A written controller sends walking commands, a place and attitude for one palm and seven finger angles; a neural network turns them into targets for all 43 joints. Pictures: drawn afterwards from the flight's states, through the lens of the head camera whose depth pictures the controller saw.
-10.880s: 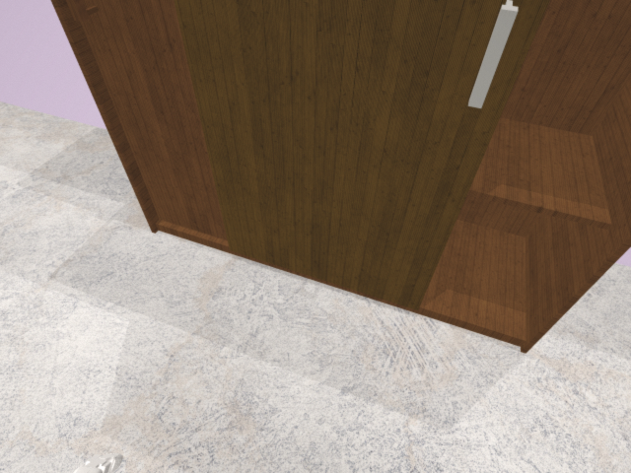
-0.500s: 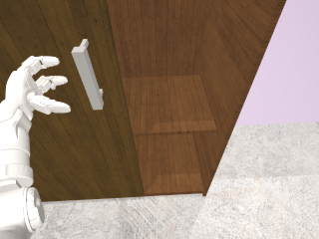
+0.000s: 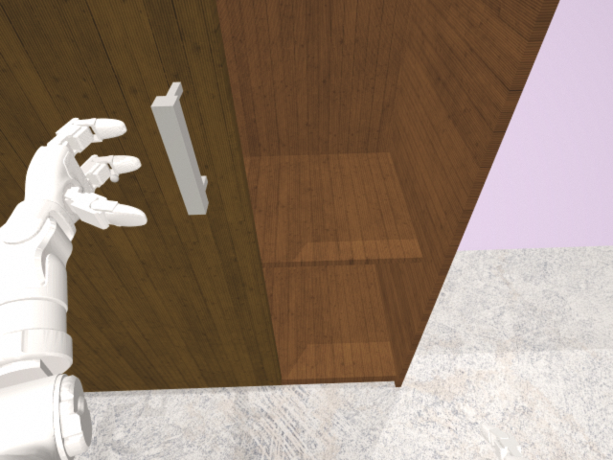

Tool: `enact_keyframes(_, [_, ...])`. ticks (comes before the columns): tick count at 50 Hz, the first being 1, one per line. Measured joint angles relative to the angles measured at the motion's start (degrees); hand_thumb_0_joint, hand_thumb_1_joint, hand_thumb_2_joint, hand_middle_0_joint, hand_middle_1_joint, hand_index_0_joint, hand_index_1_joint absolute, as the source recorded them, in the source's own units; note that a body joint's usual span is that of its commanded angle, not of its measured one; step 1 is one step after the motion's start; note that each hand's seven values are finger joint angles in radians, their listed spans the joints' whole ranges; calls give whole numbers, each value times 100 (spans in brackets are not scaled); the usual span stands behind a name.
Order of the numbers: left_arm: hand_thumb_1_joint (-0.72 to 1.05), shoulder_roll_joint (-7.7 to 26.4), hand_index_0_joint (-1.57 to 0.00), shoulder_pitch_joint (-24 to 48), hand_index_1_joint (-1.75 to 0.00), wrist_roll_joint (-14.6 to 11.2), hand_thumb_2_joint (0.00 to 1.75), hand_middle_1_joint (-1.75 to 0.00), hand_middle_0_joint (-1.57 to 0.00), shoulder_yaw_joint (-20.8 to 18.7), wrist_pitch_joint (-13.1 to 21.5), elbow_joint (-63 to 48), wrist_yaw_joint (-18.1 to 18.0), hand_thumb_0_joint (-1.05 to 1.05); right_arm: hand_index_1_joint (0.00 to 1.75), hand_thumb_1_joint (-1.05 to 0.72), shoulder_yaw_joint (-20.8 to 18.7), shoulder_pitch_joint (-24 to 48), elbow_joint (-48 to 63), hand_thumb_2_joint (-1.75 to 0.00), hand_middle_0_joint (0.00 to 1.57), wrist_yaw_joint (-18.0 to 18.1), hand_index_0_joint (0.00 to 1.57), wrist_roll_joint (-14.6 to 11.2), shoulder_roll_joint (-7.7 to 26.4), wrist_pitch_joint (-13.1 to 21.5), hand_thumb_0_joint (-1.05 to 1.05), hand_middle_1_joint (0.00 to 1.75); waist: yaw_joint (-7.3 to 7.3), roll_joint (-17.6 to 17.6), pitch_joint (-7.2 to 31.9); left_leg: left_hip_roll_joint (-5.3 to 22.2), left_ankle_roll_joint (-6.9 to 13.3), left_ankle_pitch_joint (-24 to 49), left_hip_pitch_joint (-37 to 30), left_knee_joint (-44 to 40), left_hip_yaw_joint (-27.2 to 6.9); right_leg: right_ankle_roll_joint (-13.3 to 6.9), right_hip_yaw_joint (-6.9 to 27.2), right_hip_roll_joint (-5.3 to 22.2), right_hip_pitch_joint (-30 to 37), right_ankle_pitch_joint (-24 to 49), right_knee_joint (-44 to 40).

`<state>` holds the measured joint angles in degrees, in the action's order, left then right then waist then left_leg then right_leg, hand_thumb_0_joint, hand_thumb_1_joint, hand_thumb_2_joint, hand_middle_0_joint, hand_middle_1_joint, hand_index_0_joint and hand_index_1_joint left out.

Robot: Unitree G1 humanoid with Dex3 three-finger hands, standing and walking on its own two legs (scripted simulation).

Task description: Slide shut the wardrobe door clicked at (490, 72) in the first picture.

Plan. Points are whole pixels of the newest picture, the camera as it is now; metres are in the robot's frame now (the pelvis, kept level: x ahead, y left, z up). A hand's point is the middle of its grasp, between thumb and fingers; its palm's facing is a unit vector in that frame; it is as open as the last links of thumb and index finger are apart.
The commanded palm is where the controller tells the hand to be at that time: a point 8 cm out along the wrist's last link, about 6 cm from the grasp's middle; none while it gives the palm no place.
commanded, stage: move the hooked fingers beside the handle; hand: left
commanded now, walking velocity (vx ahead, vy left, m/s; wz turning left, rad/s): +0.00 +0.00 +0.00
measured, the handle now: (187, 151) +0.46 +0.18 +0.19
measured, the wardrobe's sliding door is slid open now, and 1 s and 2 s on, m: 0.37 0.37 0.37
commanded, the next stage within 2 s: feel for the door with the fingertips in 0.28 s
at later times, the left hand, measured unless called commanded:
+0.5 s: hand (118, 173) +0.40 +0.25 +0.20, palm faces +0.09 -1.00 -0.03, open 14.0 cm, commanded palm +0.37 +0.29 +0.20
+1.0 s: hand (154, 167) +0.41 +0.21 +0.21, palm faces +0.11 -0.99 -0.01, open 14.0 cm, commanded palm +0.39 +0.26 +0.20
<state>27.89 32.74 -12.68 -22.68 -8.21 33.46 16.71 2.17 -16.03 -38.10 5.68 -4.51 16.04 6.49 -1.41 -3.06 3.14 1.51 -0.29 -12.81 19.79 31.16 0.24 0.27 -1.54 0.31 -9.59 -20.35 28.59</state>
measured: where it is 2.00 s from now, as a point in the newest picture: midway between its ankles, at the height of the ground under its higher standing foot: outside the picture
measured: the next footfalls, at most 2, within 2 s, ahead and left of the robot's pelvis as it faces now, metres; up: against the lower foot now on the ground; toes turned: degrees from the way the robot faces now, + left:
none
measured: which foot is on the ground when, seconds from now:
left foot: down 0.00-1.00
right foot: down 0.00-1.00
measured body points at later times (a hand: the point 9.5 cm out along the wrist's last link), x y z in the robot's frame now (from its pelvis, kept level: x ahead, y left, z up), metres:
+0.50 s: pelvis +0.00 -0.01 +0.00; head +0.00 -0.02 +0.45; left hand +0.39 +0.30 +0.20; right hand +0.09 -0.28 -0.11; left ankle +0.04 +0.12 -0.73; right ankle -0.06 -0.12 -0.73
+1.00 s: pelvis +0.00 -0.01 +0.00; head +0.00 -0.03 +0.45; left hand +0.40 +0.26 +0.21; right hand +0.14 -0.25 -0.10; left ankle +0.04 +0.12 -0.73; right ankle -0.06 -0.12 -0.73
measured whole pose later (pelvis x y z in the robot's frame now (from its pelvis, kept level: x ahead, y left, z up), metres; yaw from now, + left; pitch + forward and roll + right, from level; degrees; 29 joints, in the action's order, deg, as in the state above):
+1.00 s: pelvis +0.00 -0.01 +0.00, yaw +0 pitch +1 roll +0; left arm 22.9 34.7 -11.7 -19.3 -9.6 31.2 10.3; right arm 2.5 -14.1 -38.3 5.1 -4.1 14.8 5.3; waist -1.3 -3.3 2.9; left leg 1.7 -0.8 -12.9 18.6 30.4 0.4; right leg -0.2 -1.3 0.1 -8.9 -20.8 28.8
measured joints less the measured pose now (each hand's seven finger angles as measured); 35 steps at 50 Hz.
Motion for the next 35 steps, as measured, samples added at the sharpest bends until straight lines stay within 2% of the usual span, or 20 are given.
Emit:
enact_keyframes(4, [-50, -70, -30, 131, -120, 17, 29, -120, -30, 133, 34, 78, -70, -1, 30, -90, 7, 63, -19, -90, 20, 20, 20, 5, 13, 22, 1, 30, 14, -9, -44, -9, -7, 26, 13, 3, -41, -9, -40, 1, -5, 2, 18])
enact_keyframes(8, [-50, -110, -30, 209, -120, 13, 29, -120, -30, 94, 122, 182, -90, -1, 30, -90, 30, 99, -45, -90, 20, 14, 20, 25, 2, 24, 1, 30, -11, -2, -34, 2, -18, 48, 4, -27, -31, -20, -28, -7, -20, 11, 23])
enact_keyframes(15, [-50, 150, -30, 303, -120, 85, 29, -120, -30, -92, 185, 635, -3, -1, 30, -90, 30, -11, -6, -90, 20, 12, 20, 13, 11, -19, 1, 30, -101, -10, -29, 51, -42, 34, 35, -15, 0, -43, 11, -50, -76, 8, 49])
enact_keyframes(20, [-50, 276, -30, 281, -120, 51, 29, -120, -30, -222, 313, 710, 159, -1, 30, -90, -10, -178, -51, -90, 20, 11, 20, 6, 61, -36, 1, 30, -114, -2, -18, 70, -49, 13, 68, 5, 5, -51, 20, -67, -104, 2, 48])
enact_keyframes(23, [-50, 310, -30, 303, -120, 31, 29, -120, -30, -152, 316, 722, 209, -1, 30, -90, -49, -269, -82, -90, 20, 11, 20, -17, 93, -39, 1, 30, -102, 0, -25, 68, -48, -2, 95, 30, -10, -51, 5, -69, -112, -6, 49])
enact_keyframes(28, [-50, 80, -29, 233, -120, -45, 29, -120, -29, 39, 267, 401, 127, -1, 30, -90, -97, -310, -140, -90, 20, -10, 20, -18, 120, -26, 1, 30, -70, -10, -18, 46, -34, -11, 106, 37, -20, -38, -7, -49, -106, -8, 32])
enact_keyframes(35, [-50, -350, -30, 82, -120, 8, 29, -120, -29, 224, 103, -107, -280, -1, 30, -90, -82, -125, -79, -90, 20, -65, 20, 9, 21, 2, 1, 30, -80, -10, -15, 28, -19, -18, 43, 4, 36, -19, 45, -21, -81, -18, 39])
